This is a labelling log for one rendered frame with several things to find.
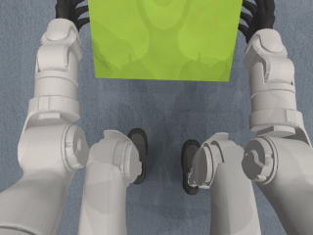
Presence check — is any robot right hand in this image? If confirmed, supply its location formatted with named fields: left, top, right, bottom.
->
left=238, top=0, right=276, bottom=44

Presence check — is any robot left hand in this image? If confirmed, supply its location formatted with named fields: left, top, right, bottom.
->
left=55, top=0, right=90, bottom=32

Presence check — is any robot left upper arm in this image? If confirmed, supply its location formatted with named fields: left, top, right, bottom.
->
left=0, top=123, right=89, bottom=235

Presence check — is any carton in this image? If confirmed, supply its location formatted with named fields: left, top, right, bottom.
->
left=87, top=0, right=243, bottom=82

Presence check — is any robot right shin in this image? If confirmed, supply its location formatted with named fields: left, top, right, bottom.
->
left=187, top=132, right=245, bottom=189

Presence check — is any robot right upper arm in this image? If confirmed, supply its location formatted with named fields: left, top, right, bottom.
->
left=241, top=135, right=313, bottom=235

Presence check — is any left robot forearm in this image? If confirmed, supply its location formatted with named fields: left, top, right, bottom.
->
left=18, top=18, right=83, bottom=167

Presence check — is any robot left thigh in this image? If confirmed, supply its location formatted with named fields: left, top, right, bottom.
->
left=77, top=138, right=137, bottom=235

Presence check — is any right robot forearm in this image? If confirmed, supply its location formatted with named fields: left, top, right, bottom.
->
left=243, top=28, right=313, bottom=150

